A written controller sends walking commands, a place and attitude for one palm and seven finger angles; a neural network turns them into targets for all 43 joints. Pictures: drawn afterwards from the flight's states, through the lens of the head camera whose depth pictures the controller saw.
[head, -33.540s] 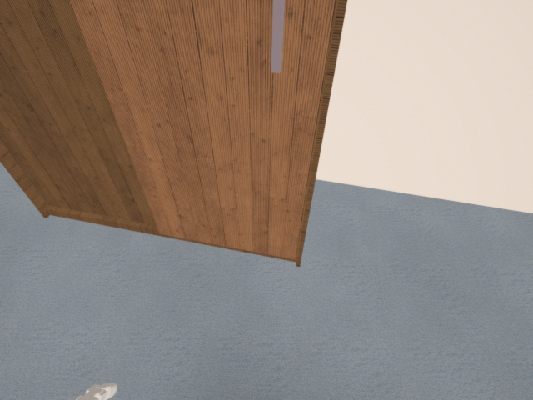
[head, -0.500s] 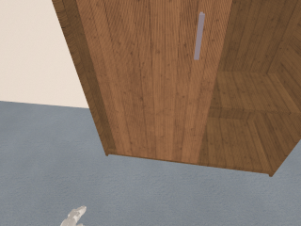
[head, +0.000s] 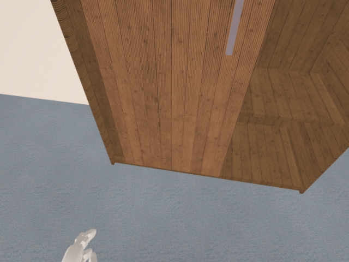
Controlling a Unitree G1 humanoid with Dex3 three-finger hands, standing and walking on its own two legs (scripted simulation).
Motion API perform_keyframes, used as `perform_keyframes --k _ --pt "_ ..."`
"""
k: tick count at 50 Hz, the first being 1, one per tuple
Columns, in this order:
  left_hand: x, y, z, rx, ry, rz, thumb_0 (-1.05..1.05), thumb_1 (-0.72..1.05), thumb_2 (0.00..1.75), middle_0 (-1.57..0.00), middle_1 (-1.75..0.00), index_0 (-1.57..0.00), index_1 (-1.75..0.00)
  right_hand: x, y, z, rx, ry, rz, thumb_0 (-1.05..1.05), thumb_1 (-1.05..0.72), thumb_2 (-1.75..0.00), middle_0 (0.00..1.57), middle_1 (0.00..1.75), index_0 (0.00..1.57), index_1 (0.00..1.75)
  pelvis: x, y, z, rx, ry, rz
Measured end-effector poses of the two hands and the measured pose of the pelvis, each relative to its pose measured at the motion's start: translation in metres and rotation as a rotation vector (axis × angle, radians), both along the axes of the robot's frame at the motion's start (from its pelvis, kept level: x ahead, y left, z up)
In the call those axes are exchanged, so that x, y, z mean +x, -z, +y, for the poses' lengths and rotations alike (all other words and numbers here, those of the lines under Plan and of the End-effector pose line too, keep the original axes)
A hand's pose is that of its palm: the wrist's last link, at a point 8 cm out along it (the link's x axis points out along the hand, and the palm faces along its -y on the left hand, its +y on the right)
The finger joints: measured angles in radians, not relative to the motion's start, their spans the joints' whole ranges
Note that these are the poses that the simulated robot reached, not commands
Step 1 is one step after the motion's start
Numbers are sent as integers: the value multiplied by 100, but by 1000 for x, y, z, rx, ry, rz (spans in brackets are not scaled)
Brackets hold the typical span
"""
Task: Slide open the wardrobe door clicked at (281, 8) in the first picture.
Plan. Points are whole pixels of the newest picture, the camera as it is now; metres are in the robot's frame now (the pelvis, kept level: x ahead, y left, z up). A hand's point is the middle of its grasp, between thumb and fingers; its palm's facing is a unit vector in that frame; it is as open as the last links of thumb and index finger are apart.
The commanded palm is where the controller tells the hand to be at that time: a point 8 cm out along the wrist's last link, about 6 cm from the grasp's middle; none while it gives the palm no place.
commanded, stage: stop stepping back and stand still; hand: right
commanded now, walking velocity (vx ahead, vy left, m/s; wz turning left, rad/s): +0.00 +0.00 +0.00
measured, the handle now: (234, 24) +0.74 -0.15 +0.23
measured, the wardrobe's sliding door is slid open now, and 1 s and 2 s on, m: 0.51 0.51 0.51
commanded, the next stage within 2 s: let the arm hang, fingers relaxed in 0.42 s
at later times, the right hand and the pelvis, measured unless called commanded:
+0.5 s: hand (342, 184) +0.23 -0.26 +0.16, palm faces +0.40 +0.80 -0.45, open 7.5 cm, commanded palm none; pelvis +0.03 +0.00 +0.01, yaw +1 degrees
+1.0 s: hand out of the picture -0.01 -0.21 -0.17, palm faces +0.02 +0.98 -0.20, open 7.2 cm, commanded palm none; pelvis -0.01 -0.02 +0.01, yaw -2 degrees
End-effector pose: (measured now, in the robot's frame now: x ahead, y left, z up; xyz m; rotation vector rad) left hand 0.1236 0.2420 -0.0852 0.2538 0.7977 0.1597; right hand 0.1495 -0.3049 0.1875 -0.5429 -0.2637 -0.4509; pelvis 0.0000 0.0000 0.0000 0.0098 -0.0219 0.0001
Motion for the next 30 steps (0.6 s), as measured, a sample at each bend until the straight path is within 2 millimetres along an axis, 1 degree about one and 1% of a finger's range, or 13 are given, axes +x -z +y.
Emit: perform_keyframes --k 2,4,9,13,15,18,23,26,27,28,29,30 --pt "12 -4 0 18 -3 -21 1 90 90 -20 -30 -20 -30 9 4 0 26 -11 -24 2 -88 -90 21 30 21 30 4 1 -3 -6 1 -9" --pt "24 -11 -2 17 2 -48 1 90 90 -20 -30 -20 -30 18 3 3 34 -31 -37 2 -88 -90 21 30 21 30 8 0 -3 -17 -11 -9" --pt "55 -23 -13 -26 33 -125 1 90 90 -20 -30 -20 -30 36 -14 15 -32 -87 -35 2 -88 -90 21 30 21 30 17 -5 0 -4 -5 11" --pt "71 -24 -18 -66 32 -141 1 90 90 -20 -30 -20 -30 42 -20 18 -77 -104 5 2 -88 -90 21 30 21 30 24 -7 2 2 -17 31" --pt "74 -23 -18 -74 25 -135 1 90 90 -20 -30 -20 -30 43 -17 16 -75 -98 35 2 -88 -90 21 30 21 30 26 -7 2 2 -20 35" --pt "73 -21 -17 -71 13 -116 1 90 90 -20 -30 -20 -30 44 -7 10 -46 -73 83 1 -88 -90 21 30 21 30 29 -8 1 0 -24 36" --pt "64 -19 -13 -40 2 -78 1 90 90 -20 -30 -20 -30 42 6 5 16 -47 108 2 -88 -90 21 30 21 30 29 -8 -2 -1 -22 30" --pt "57 -21 -11 -18 -2 -65 1 90 90 -20 -30 -20 -30 40 7 6 36 -53 89 2 -88 -90 21 30 21 30 26 -9 -3 1 -19 25" --pt "55 -19 -10 -22 16 -64 1 90 90 -20 -30 -20 -30 42 14 5 29 -68 103 2 -89 -90 21 30 21 30 24 -8 -5 3 -10 31" --pt "53 -13 -8 -27 39 -47 1 90 90 -20 -30 -20 -30 47 30 3 39 -82 162 1 -89 -90 21 30 20 30 21 -6 -7 5 -1 37" --pt "51 -7 -5 -29 55 -22 1 90 90 -20 -30 -20 -30 52 52 0 66 -85 257 1 -89 -90 21 30 20 30 18 -4 -10 7 6 41" --pt "49 0 -2 -29 61 2 1 90 90 -20 -30 -20 -30 56 79 -3 104 -80 370 1 -89 -90 20 30 20 30 16 -3 -13 7 10 45"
